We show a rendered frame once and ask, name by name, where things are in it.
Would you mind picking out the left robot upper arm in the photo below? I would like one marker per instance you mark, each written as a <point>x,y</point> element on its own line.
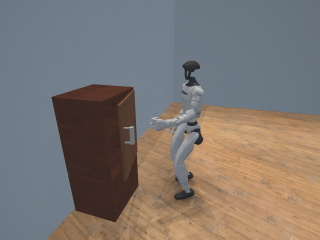
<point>197,94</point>

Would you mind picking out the cupboard door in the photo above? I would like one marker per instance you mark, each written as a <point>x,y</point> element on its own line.
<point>127,118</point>

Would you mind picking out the right robot foot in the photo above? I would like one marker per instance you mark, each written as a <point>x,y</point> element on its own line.
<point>189,176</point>

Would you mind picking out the left robot hand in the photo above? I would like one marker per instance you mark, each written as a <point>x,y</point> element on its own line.
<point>158,124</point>

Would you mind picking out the handle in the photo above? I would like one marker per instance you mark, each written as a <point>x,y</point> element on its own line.
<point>132,135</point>

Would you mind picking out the humanoid robot torso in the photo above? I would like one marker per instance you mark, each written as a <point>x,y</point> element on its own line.
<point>186,95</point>

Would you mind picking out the left robot forearm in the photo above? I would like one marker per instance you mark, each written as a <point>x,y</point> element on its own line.
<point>184,118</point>

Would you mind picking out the right robot hand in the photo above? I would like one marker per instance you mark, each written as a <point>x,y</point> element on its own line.
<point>174,130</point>

